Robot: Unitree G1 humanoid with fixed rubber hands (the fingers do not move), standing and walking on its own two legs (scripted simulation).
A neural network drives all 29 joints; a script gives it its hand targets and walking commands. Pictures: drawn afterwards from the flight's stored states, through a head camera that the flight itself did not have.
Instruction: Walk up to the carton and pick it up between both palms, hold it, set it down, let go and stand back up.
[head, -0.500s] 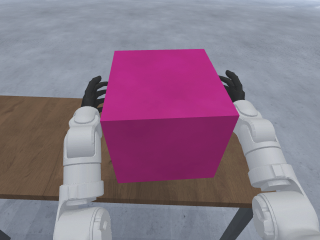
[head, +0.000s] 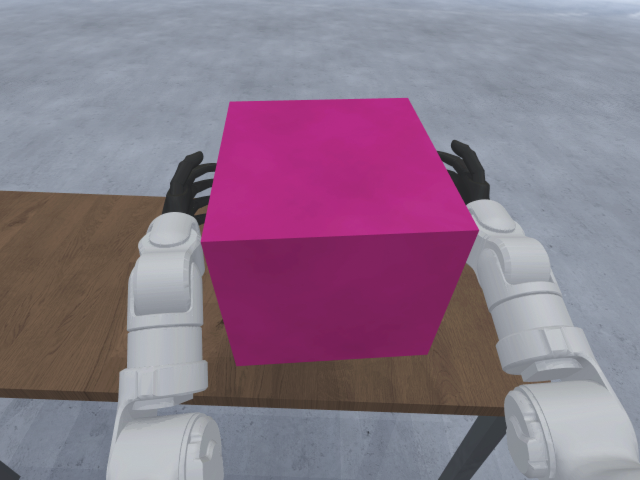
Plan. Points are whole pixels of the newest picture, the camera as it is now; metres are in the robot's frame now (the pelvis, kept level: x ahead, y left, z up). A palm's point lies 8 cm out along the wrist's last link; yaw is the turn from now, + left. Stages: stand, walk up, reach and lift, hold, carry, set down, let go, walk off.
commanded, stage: hold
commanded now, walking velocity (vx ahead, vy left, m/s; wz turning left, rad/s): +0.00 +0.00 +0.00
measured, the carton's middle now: (326, 225) +0.40 +0.00 +0.16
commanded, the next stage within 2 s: none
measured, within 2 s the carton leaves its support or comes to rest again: neither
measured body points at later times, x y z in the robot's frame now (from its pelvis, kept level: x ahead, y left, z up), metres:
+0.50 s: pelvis +0.00 +0.00 +0.00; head -0.06 +0.03 +0.45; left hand +0.36 +0.19 +0.20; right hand +0.38 -0.16 +0.20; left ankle +0.03 +0.12 -0.75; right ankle +0.00 -0.12 -0.75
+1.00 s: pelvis +0.00 +0.00 +0.00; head -0.06 +0.02 +0.45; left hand +0.37 +0.17 +0.20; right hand +0.39 -0.18 +0.21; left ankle +0.03 +0.12 -0.75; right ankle +0.00 -0.12 -0.75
